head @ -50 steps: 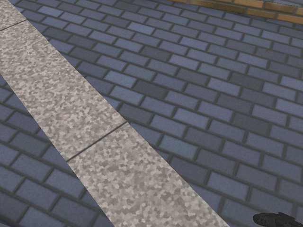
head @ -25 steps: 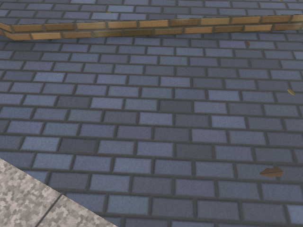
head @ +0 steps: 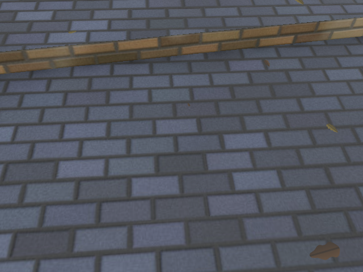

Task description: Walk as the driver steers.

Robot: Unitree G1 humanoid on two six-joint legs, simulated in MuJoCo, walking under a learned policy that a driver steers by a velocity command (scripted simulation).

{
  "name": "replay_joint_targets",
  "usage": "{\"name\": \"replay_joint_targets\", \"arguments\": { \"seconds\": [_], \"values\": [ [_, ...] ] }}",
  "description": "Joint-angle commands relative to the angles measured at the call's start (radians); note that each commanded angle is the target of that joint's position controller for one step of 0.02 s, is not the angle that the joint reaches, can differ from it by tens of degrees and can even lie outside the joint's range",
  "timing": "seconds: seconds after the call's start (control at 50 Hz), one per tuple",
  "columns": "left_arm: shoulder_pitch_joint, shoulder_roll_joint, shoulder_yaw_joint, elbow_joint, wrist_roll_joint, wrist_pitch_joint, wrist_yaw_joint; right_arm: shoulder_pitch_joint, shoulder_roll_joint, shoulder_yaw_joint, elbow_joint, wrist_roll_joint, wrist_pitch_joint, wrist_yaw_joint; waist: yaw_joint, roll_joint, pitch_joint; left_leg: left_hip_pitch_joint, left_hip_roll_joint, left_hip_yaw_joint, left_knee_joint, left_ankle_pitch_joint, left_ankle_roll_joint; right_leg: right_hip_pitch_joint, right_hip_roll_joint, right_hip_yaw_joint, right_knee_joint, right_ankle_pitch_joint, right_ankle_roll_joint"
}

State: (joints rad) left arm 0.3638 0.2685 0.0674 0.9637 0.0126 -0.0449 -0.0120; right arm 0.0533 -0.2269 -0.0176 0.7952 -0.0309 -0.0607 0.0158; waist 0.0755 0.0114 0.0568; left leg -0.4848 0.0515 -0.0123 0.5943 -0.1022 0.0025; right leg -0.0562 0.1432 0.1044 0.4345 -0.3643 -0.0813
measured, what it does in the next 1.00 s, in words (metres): walks ahead, turning left: left foot, then right foot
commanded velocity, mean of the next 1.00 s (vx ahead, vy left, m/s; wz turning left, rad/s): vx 0.50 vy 0.00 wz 0.40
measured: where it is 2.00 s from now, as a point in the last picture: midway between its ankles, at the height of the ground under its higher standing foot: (125, 149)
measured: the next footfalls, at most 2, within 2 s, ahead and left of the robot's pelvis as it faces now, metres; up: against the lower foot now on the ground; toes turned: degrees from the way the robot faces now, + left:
left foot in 0.02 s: +0.16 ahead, +0.12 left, +0.00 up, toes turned +0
right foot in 0.52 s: +0.41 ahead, -0.06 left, +0.00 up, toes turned +13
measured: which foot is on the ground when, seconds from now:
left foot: up 0.00-0.00, down 0.02-0.54, up 0.56-1.00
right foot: down 0.00-0.04, up 0.06-0.50, down 0.52-1.00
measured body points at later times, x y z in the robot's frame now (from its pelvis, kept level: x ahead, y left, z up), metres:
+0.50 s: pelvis +0.24 +0.02 +0.01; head +0.27 +0.02 +0.46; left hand +0.43 +0.27 -0.09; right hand +0.22 -0.25 -0.13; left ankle +0.13 +0.12 -0.73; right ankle +0.37 -0.08 -0.72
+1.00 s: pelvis +0.47 +0.07 +0.00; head +0.51 +0.10 +0.45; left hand +0.31 +0.28 -0.14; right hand +0.77 -0.02 -0.10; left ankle +0.55 +0.21 -0.71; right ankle +0.38 -0.07 -0.73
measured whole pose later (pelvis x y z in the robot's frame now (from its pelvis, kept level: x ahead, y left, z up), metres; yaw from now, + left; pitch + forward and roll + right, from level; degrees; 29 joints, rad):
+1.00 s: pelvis +0.47 +0.07 +0.00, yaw +28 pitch +2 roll -1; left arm 0.42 0.23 0.04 0.95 0.02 -0.08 0.02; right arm 0.01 -0.24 -0.04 0.74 -0.04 0.00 0.08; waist 0.07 0.02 0.06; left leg -0.56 0.02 0.10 0.64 -0.14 0.11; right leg 0.09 -0.01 -0.27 0.28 -0.39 0.01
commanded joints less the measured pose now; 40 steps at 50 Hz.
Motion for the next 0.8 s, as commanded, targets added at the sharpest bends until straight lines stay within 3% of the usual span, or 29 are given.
{"name": "replay_joint_targets", "arguments": {
  "seconds": [0.02, 0.04, 0.06, 0.08, 0.1, 0.12, 0.16, 0.22, 0.32, 0.42, 0.46, 0.5, 0.52, 0.54, 0.56, 0.58, 0.6, 0.62, 0.66, 0.68, 0.72, 0.8],
  "values": [
    [0.012, 0.129, 0.021, -0.033, 0.012, -0.015, 0.008, 0.229, -0.140, -0.052, 0.029, -0.013, -0.027, -0.005, -0.144, -0.011, -0.056, 0.360, -0.026, -0.007, -0.107, -0.114, 0.056, -0.152, -0.224, 0.138, 0.136, 0.483, -0.092],
    [0.014, 0.075, 0.006, -0.064, 0.012, -0.028, 0.008, 0.395, -0.217, -0.069, 0.051, -0.025, -0.037, -0.016, -0.207, 0.123, -0.173, 0.533, 0.175, -0.270, -0.178, -0.219, 0.127, -0.239, -0.140, 0.025, 0.453, 0.375, -0.056],
    [0.121, 0.041, 0.005, -0.071, -0.009, -0.032, 0.000, 0.440, -0.317, -0.098, 0.089, -0.013, -0.020, -0.016, -0.149, 0.361, -0.226, 0.679, 0.347, -0.739, -0.356, -0.364, 0.263, -0.525, 0.018, -0.064, 0.695, -0.185, -0.022],
    [0.067, 0.107, 0.011, -0.058, 0.027, -0.021, 0.004, 0.353, -0.222, -0.079, 0.073, 0.011, -0.004, -0.008, -0.118, 0.167, -0.099, 0.605, 0.322, -0.749, -0.368, -0.528, 0.263, -0.643, -0.066, -0.016, 0.771, -0.176, -0.029],
    [-0.024, 0.110, 0.014, -0.075, 0.032, -0.021, -0.005, 0.267, -0.159, -0.065, 0.048, 0.017, 0.000, 0.000, -0.111, 0.063, -0.014, 0.508, 0.270, -0.601, -0.357, -0.494, 0.243, -0.652, -0.122, -0.025, 0.755, -0.064, -0.024],
    [-0.079, 0.088, 0.008, -0.090, 0.029, -0.025, -0.011, 0.226, -0.134, -0.058, 0.047, 0.013, -0.001, 0.006, -0.096, 0.027, 0.008, 0.431, 0.222, -0.503, -0.372, -0.353, 0.225, -0.618, -0.155, -0.038, 0.704, 0.010, -0.011],
    [-0.079, 0.060, -0.003, -0.089, 0.040, -0.015, -0.014, 0.224, -0.117, -0.054, 0.067, 0.019, -0.011, 0.001, -0.065, 0.074, -0.006, 0.364, 0.142, -0.370, -0.384, -0.095, 0.198, -0.528, -0.189, -0.058, 0.622, 0.068, 0.027],
    [-0.118, 0.050, -0.012, -0.101, 0.036, -0.007, -0.015, 0.294, -0.132, -0.062, 0.107, 0.029, -0.023, -0.004, -0.062, 0.080, -0.043, 0.359, 0.114, -0.295, -0.379, 0.127, 0.226, -0.499, -0.186, -0.092, 0.544, 0.096, 0.076],
    [-0.333, 0.037, -0.029, -0.174, 0.022, -0.004, -0.012, 0.374, -0.147, -0.072, 0.131, 0.029, -0.010, -0.012, -0.116, 0.073, -0.012, 0.359, 0.093, -0.289, -0.410, 0.072, 0.224, -0.528, -0.187, -0.104, 0.314, 0.228, 0.125],
    [-0.434, 0.043, -0.036, -0.223, 0.008, -0.016, -0.010, 0.421, -0.158, -0.081, 0.136, 0.015, -0.004, -0.012, -0.148, 0.088, -0.014, 0.381, 0.095, -0.316, -0.336, 0.174, 0.211, -0.462, -0.157, -0.102, 0.183, 0.244, 0.119],
    [-0.390, 0.058, -0.032, -0.223, 0.003, -0.026, -0.005, 0.391, -0.173, -0.089, 0.123, 0.013, -0.001, -0.016, -0.115, 0.097, -0.024, 0.354, 0.099, -0.344, -0.287, 0.192, 0.185, -0.351, -0.143, -0.091, 0.117, 0.206, 0.103],
    [-0.246, 0.082, -0.018, -0.183, 0.003, -0.041, 0.007, 0.346, -0.184, -0.095, 0.108, 0.018, -0.003, -0.016, -0.039, 0.065, -0.066, 0.287, 0.057, -0.346, -0.161, 0.207, 0.148, -0.121, -0.118, -0.100, 0.002, 0.206, 0.077],
    [-0.130, 0.139, 0.001, -0.161, 0.019, -0.056, 0.021, 0.338, -0.155, -0.088, 0.096, 0.028, -0.012, -0.011, 0.011, -0.018, -0.143, 0.211, -0.015, -0.289, 0.032, 0.156, 0.120, 0.059, -0.214, -0.004, -0.045, 0.152, 0.044],
    [0.010, 0.235, 0.023, -0.161, 0.044, -0.057, 0.038, 0.355, -0.072, -0.069, 0.055, 0.054, -0.019, -0.010, 0.050, -0.190, -0.293, 0.030, -0.111, -0.148, 0.328, -0.124, 0.082, 0.302, -0.482, 0.289, -0.108, -0.077, -0.019],
    [-0.014, 0.270, 0.037, -0.149, 0.033, -0.036, 0.039, 0.410, -0.085, -0.073, 0.033, 0.048, -0.009, -0.013, -0.011, -0.328, -0.301, -0.157, -0.170, -0.067, 0.492, -0.448, 0.082, 0.292, -0.601, 0.627, -0.225, -0.198, -0.103],
    [-0.090, 0.168, 0.017, -0.174, 0.029, -0.028, 0.033, 0.413, -0.130, -0.079, 0.068, 0.022, 0.008, -0.018, -0.048, -0.158, -0.170, -0.188, -0.071, -0.093, 0.580, -0.380, 0.095, 0.165, -0.571, 0.538, -0.217, -0.280, -0.106],
    [-0.148, 0.090, 0.000, -0.187, 0.020, -0.031, 0.026, 0.358, -0.116, -0.077, 0.073, 0.012, 0.010, -0.005, -0.053, -0.066, -0.073, -0.175, -0.041, -0.090, 0.573, -0.297, 0.091, 0.054, -0.508, 0.391, -0.229, -0.179, -0.088],
    [-0.171, 0.060, -0.009, -0.186, 0.021, -0.037, 0.024, 0.332, -0.091, -0.075, 0.068, 0.010, 0.014, 0.004, -0.068, -0.069, -0.030, -0.149, -0.015, -0.082, 0.540, -0.246, 0.082, -0.015, -0.461, 0.259, -0.251, -0.020, -0.065],
    [-0.141, 0.042, -0.015, -0.162, 0.016, -0.053, 0.028, 0.307, -0.087, -0.076, 0.060, -0.007, 0.034, 0.019, -0.079, -0.110, -0.017, -0.131, 0.003, -0.060, 0.529, -0.191, 0.065, -0.045, -0.393, 0.095, -0.263, 0.195, -0.036],
    [-0.115, 0.054, -0.011, -0.150, 0.012, -0.063, 0.026, 0.296, -0.083, -0.075, 0.048, -0.006, 0.041, 0.025, -0.084, -0.129, -0.036, -0.135, 0.002, -0.051, 0.531, -0.171, 0.059, -0.034, -0.401, 0.063, -0.255, 0.294, -0.045],
    [-0.078, 0.056, -0.008, -0.131, 0.003, -0.075, 0.023, 0.237, -0.080, -0.073, 0.024, -0.004, 0.050, 0.032, -0.084, -0.110, -0.040, -0.189, 0.009, -0.043, 0.526, -0.124, 0.047, -0.001, -0.401, -0.010, -0.254, 0.438, -0.054],
    [-0.030, 0.054, -0.006, -0.105, 0.006, -0.071, 0.021, 0.098, -0.069, -0.058, -0.032, -0.001, 0.054, 0.051, -0.067, -0.101, -0.012, -0.251, 0.018, -0.007, 0.403, -0.008, 0.029, 0.020, -0.383, -0.134, -0.268, 0.535, -0.058]
  ]
}}
Keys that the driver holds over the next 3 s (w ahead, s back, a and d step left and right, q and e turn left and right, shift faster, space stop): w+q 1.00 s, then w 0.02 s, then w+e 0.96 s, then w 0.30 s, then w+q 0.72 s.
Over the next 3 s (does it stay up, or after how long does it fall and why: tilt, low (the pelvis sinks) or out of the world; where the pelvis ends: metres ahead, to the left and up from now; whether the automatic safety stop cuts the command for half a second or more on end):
stays up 1.41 0.34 0.01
